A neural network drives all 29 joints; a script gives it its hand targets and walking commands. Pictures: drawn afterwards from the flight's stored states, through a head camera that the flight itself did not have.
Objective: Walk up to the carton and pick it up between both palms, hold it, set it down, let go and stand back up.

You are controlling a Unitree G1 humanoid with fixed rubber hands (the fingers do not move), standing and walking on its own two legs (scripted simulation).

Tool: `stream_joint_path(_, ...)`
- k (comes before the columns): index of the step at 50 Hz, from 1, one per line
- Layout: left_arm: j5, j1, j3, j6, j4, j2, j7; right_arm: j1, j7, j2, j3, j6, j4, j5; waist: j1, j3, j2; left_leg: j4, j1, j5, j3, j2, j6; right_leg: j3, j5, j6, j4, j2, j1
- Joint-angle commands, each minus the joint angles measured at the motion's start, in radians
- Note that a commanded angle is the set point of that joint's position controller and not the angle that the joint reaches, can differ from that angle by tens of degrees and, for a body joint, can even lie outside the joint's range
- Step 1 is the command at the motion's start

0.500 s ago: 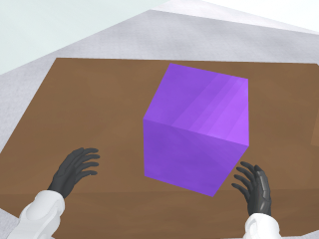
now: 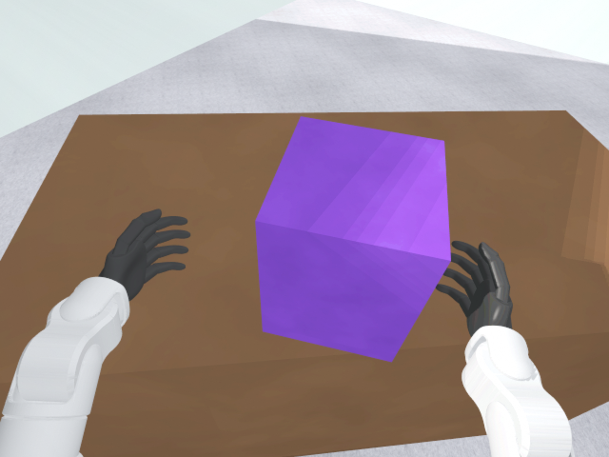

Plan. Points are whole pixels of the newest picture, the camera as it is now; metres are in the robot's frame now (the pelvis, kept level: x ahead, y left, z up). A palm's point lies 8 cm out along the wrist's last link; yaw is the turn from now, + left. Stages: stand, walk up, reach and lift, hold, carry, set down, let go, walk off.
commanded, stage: reach and lift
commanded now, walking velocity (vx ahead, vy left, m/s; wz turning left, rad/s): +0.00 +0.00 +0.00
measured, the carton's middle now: (347, 242) +0.39 -0.07 +0.07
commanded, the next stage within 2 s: none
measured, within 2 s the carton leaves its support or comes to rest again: neither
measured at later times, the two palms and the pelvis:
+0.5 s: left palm (147, 197) +0.37 +0.18 +0.17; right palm (505, 255) +0.30 -0.23 +0.16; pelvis -0.02 -0.01 +0.00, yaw +0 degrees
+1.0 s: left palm (167, 133) +0.42 +0.15 +0.22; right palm (507, 189) +0.35 -0.23 +0.21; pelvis -0.02 -0.01 +0.00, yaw +2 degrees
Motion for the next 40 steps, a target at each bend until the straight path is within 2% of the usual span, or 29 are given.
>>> stream_joint_path(1, -0.012, -0.35, 0.085, -0.027, -0.224, 0.156, 0.008, -0.276, -0.002, -0.112, -0.072, -0.042, -0.194, 0.037, -0.007, -0.316, 0.059, -0.027, -0.011, 0.355, -0.004, -0.023, -0.069, -0.008, 0.356, -0.045, 0.035, 0.046, 0.139)
stream_joint_path(3, -0.002, -0.373, 0.087, -0.008, -0.139, 0.16, 0.002, -0.338, -0.001, -0.101, -0.045, -0.022, -0.131, 0.029, -0.013, -0.3, 0.053, -0.019, -0.018, 0.318, -0.002, -0.02, -0.052, -0.008, 0.332, -0.054, 0.037, 0.048, 0.133)
stream_joint_path(4, 0.0, -0.493, 0.095, -0.005, -0.19, 0.203, 0.002, -0.411, -0.004, -0.11, -0.075, -0.02, -0.14, 0.027, -0.015, -0.34, 0.059, -0.028, -0.031, 0.277, 0.006, -0.028, -0.058, -0.007, 0.311, -0.044, 0.034, 0.042, 0.133)
stream_joint_path(5, 0.003, -0.383, 0.089, 0.011, -0.156, 0.16, 0.011, -0.383, 0.0, -0.113, -0.056, -0.022, -0.14, 0.033, -0.021, -0.349, 0.047, -0.027, -0.003, 0.355, -0.02, -0.008, -0.061, -0.025, 0.367, -0.04, 0.038, 0.052, 0.159)
stream_joint_path(6, -0.002, -0.449, 0.071, 0.025, -0.181, 0.146, 0.013, -0.429, 0.003, -0.149, -0.078, -0.019, -0.085, 0.055, -0.029, -0.339, 0.042, -0.021, -0.009, 0.383, -0.011, -0.008, -0.078, -0.032, 0.365, -0.052, 0.032, 0.059, 0.133)
stream_joint_path(7, 0.001, -0.471, 0.091, 0.038, -0.106, 0.17, 0.007, -0.458, 0.0, -0.122, -0.054, -0.016, -0.067, 0.064, -0.011, -0.329, 0.057, -0.011, -0.014, 0.379, -0.012, -0.011, -0.069, -0.007, 0.361, -0.053, 0.031, 0.044, 0.134)
stream_joint_path(8, 0.003, -0.494, 0.097, 0.037, -0.055, 0.191, 0.006, -0.477, 0.0, -0.12, -0.053, -0.009, -0.007, 0.073, -0.029, -0.312, 0.042, -0.016, -0.052, 0.317, -0.009, -0.013, -0.06, -0.007, 0.338, -0.049, 0.036, 0.041, 0.129)
stream_joint_path(9, -0.007, -0.573, 0.079, 0.034, -0.082, 0.202, 0.008, -0.545, 0.0, -0.168, -0.087, -0.013, -0.049, 0.056, -0.039, -0.335, 0.079, -0.036, -0.03, 0.271, -0.006, -0.019, -0.065, -0.023, 0.293, -0.051, 0.036, 0.052, 0.095)
stream_joint_path(10, -0.01, -0.578, 0.077, 0.029, -0.086, 0.215, 0.015, -0.542, 0.002, -0.144, -0.059, -0.007, -0.026, 0.071, -0.029, -0.34, 0.087, -0.035, -0.038, 0.255, -0.003, -0.02, -0.061, -0.013, 0.287, -0.048, 0.032, 0.046, 0.121)
stream_joint_path(11, -0.025, -0.587, 0.069, 0.034, -0.097, 0.217, 0.015, -0.54, 0.002, -0.159, -0.081, -0.014, -0.035, 0.067, -0.064, -0.375, 0.077, -0.034, -0.027, 0.222, -0.012, -0.018, -0.058, -0.008, 0.267, -0.048, 0.03, 0.057, 0.116)
stream_joint_path(15, 0.007, -0.705, 0.062, 0.048, 0.041, 0.235, 0.008, -0.664, -0.004, -0.155, -0.105, 0.012, 0.061, 0.047, -0.072, -0.337, 0.082, -0.056, -0.071, 0.157, -0.017, -0.028, -0.033, -0.021, 0.262, -0.026, 0.035, 0.041, 0.09)
stream_joint_path(16, -0.011, -0.696, 0.06, 0.046, 0.08, 0.223, 0.016, -0.676, 0.004, -0.152, -0.068, 0.008, 0.065, 0.081, -0.067, -0.382, 0.078, -0.024, -0.068, 0.192, -0.02, -0.024, -0.03, -0.001, 0.297, -0.039, 0.052, 0.04, 0.125)
stream_joint_path(17, -0.005, -0.687, 0.065, 0.046, 0.107, 0.244, 0.005, -0.676, -0.003, -0.145, -0.097, 0.01, 0.105, 0.051, -0.076, -0.368, 0.031, -0.029, -0.064, 0.178, -0.026, -0.02, -0.024, -0.014, 0.296, -0.033, 0.045, 0.045, 0.101)
stream_joint_path(19, -0.034, -0.804, 0.051, 0.037, 0.124, 0.264, 0.011, -0.785, -0.004, -0.182, -0.075, -0.003, 0.074, 0.07, -0.08, -0.443, 0.023, -0.032, -0.079, 0.177, -0.02, -0.034, -0.028, -0.018, 0.337, -0.024, 0.065, 0.042, 0.131)
stream_joint_path(20, -0.026, -0.831, 0.056, 0.03, 0.129, 0.272, 0.012, -0.802, -0.003, -0.153, -0.067, 0.003, 0.138, 0.073, -0.069, -0.433, 0.026, -0.033, -0.103, 0.16, -0.019, -0.029, -0.019, -0.012, 0.332, -0.037, 0.067, 0.035, 0.139)
stream_joint_path(24, -0.025, -0.89, 0.065, 0.029, 0.217, 0.277, 0.007, -0.897, 0.008, -0.186, -0.075, -0.013, 0.147, 0.085, -0.06, -0.503, 0.042, -0.021, -0.047, 0.209, -0.019, -0.025, -0.029, -0.033, 0.31, -0.04, 0.06, 0.047, 0.104)
stream_joint_path(26, -0.036, -1.017, 0.024, 0.016, 0.246, 0.289, 0.016, -0.942, 0.008, -0.203, -0.096, -0.014, 0.238, 0.057, -0.101, -0.487, 0.071, -0.021, -0.049, 0.189, -0.026, -0.026, -0.037, -0.045, 0.283, -0.037, 0.051, 0.054, 0.067)
stream_joint_path(27, -0.034, -0.958, 0.009, 0.017, 0.231, 0.263, 0.023, -0.933, 0.009, -0.186, -0.074, -0.02, 0.214, 0.075, -0.082, -0.505, 0.082, -0.004, -0.027, 0.234, -0.031, -0.021, -0.032, -0.042, 0.315, -0.044, 0.058, 0.05, 0.085)
stream_joint_path(28, -0.025, -0.891, 0.013, 0.024, 0.276, 0.253, 0.017, -0.887, 0.01, -0.188, -0.065, -0.019, 0.239, 0.084, -0.098, -0.483, 0.063, -0.01, -0.013, 0.231, -0.032, -0.029, -0.032, -0.035, 0.339, -0.04, 0.065, 0.05, 0.088)
stream_joint_path(29, -0.014, -1.004, 0.04, 0.019, 0.278, 0.291, 0.015, -0.995, 0.011, -0.188, -0.066, -0.02, 0.215, 0.068, -0.074, -0.489, 0.016, -0.014, -0.07, 0.202, -0.018, -0.036, -0.024, -0.05, 0.339, -0.033, 0.064, 0.05, 0.116)
stream_joint_path(31, -0.013, -1.036, 0.03, 0.012, 0.304, 0.293, 0.006, -0.979, 0.01, -0.192, -0.094, -0.011, 0.313, 0.058, -0.124, -0.471, 0.037, -0.029, -0.095, 0.178, -0.016, -0.045, -0.02, -0.039, 0.384, -0.025, 0.07, 0.043, 0.124)
stream_joint_path(32, -0.02, -1.099, 0.026, 0.009, 0.335, 0.297, 0.009, -1.054, 0.007, -0.197, -0.088, -0.015, 0.311, 0.078, -0.099, -0.485, 0.048, -0.028, -0.099, 0.179, -0.023, -0.035, -0.021, -0.051, 0.363, -0.023, 0.076, 0.048, 0.126)
stream_joint_path(34, -0.046, -1.103, 0.012, 0.0, 0.363, 0.29, 0.022, -1.098, 0.018, -0.211, -0.069, -0.028, 0.291, 0.101, -0.096, -0.559, 0.039, -0.025, -0.067, 0.194, -0.024, -0.037, -0.023, -0.045, 0.377, -0.028, 0.074, 0.044, 0.151)
stream_joint_path(35, -0.048, -1.074, -0.003, -0.001, 0.391, 0.297, 0.018, -1.068, 0.014, -0.199, -0.059, -0.028, 0.335, 0.089, -0.109, -0.537, 0.021, -0.015, -0.063, 0.215, -0.025, -0.04, -0.023, -0.048, 0.389, -0.025, 0.072, 0.051, 0.12)
stream_joint_path(36, -0.036, -1.177, 0.007, -0.013, 0.401, 0.316, 0.018, -1.137, 0.011, -0.19, -0.071, -0.027, 0.335, 0.096, -0.102, -0.566, 0.063, -0.02, -0.097, 0.155, -0.017, -0.048, -0.016, -0.039, 0.346, -0.028, 0.077, 0.04, 0.131)
stream_joint_path(37, -0.033, -1.09, 0.003, -0.007, 0.446, 0.298, 0.019, -1.086, 0.013, -0.192, -0.071, -0.028, 0.376, 0.074, -0.129, -0.531, 0.024, -0.016, -0.075, 0.166, -0.024, -0.039, -0.021, -0.049, 0.363, -0.027, 0.077, 0.049, 0.139)
stream_joint_path(38, -0.05, -1.192, -0.001, -0.009, 0.396, 0.312, 0.022, -1.147, 0.011, -0.209, -0.073, -0.031, 0.361, 0.078, -0.113, -0.557, 0.07, -0.006, -0.078, 0.201, -0.027, -0.038, -0.026, -0.045, 0.379, -0.031, 0.081, 0.044, 0.132)
stream_joint_path(39, -0.045, -1.182, -0.006, -0.019, 0.414, 0.31, 0.018, -1.127, 0.011, -0.187, -0.078, -0.03, 0.404, 0.075, -0.131, -0.58, 0.038, -0.005, -0.068, 0.213, -0.03, -0.041, -0.021, -0.05, 0.397, -0.021, 0.08, 0.054, 0.135)
stream_joint_path(40, -0.037, -1.235, -0.016, -0.018, 0.463, 0.299, 0.022, -1.196, 0.012, -0.182, -0.087, -0.029, 0.441, 0.078, -0.118, -0.569, 0.075, 0.003, -0.085, 0.219, -0.036, -0.026, -0.034, -0.038, 0.4, -0.032, 0.088, 0.044, 0.122)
